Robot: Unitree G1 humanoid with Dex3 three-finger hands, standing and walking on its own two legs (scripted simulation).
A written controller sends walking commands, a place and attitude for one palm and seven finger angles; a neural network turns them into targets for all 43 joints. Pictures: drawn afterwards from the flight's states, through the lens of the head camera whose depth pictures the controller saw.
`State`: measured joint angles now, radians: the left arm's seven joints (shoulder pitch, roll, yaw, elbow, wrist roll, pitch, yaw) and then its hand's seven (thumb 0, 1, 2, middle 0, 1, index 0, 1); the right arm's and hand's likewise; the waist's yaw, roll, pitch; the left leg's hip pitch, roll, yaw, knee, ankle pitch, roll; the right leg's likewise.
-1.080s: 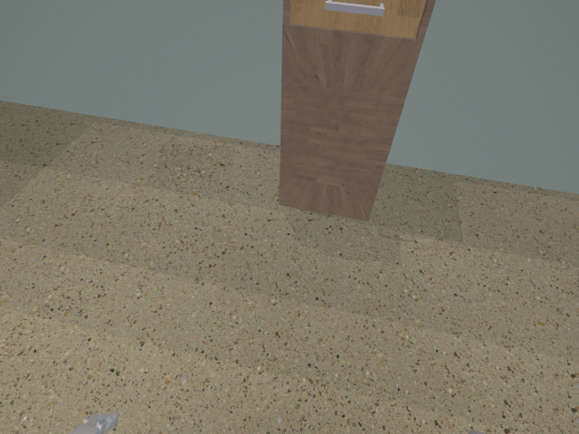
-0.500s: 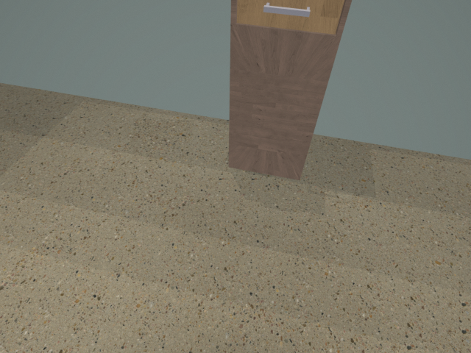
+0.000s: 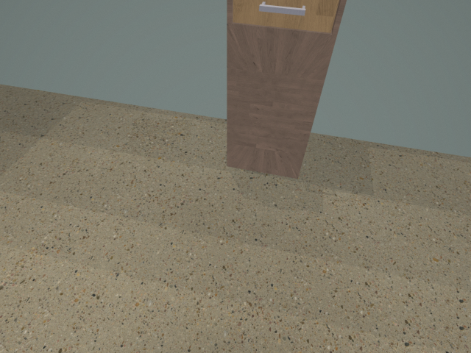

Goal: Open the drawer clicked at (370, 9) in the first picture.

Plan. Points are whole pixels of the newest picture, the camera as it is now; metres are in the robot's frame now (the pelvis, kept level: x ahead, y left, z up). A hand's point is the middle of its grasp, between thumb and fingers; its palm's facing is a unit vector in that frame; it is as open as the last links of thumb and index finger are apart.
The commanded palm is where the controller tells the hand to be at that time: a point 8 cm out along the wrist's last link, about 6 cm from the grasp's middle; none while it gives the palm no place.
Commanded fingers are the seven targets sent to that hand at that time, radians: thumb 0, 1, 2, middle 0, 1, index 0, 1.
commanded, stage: look at it before walking up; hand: left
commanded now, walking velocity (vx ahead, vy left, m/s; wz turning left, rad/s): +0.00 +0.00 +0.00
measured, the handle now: (282, 8) +1.21 -0.11 +0.14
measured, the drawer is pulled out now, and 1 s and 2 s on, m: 0.00 0.00 0.00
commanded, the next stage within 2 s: walk to a spot facing it in 0.36 s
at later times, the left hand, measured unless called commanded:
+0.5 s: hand out of the picture +0.08 +0.24 -0.16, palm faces -0.03 -0.95 -0.32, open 7.4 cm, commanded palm none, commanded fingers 0.00 0.90 0.90 -0.20 -0.30 -0.20 -0.30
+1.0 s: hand out of the picture +0.13 +0.12 -0.17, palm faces -0.15 -0.97 -0.21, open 7.4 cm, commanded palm none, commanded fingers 0.00 0.90 0.90 -0.20 -0.30 -0.20 -0.30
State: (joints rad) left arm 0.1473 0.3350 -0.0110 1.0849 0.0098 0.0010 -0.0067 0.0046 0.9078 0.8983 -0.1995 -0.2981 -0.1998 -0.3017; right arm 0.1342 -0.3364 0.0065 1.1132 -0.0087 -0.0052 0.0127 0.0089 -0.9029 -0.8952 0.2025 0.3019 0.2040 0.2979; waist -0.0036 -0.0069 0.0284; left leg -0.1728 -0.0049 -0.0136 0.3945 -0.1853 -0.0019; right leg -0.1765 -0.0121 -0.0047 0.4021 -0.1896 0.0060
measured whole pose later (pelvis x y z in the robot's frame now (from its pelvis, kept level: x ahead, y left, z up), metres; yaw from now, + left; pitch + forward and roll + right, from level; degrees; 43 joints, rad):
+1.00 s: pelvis +0.10 -0.06 -0.01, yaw -13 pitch -1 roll +1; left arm 0.37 0.17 0.03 1.02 0.01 -0.04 -0.01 0.00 0.91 0.90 -0.20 -0.30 -0.20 -0.30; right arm 0.25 -0.23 -0.04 1.07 -0.03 0.01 0.02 0.01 -0.91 -0.90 0.20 0.30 0.20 0.30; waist 0.02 0.02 0.04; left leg -0.49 0.10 0.06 1.15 -0.29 -0.03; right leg -0.19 0.05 -0.06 0.49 -0.29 -0.09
